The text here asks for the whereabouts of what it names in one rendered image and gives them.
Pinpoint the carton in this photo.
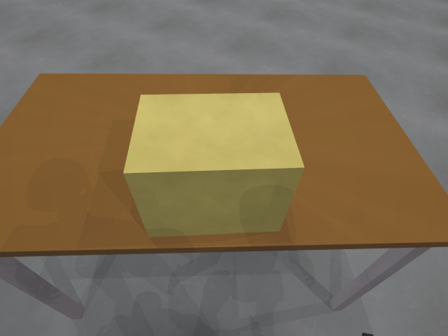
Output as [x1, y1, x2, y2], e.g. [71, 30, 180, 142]
[123, 92, 305, 237]

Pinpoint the table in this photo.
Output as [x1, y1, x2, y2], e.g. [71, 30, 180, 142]
[0, 73, 448, 319]

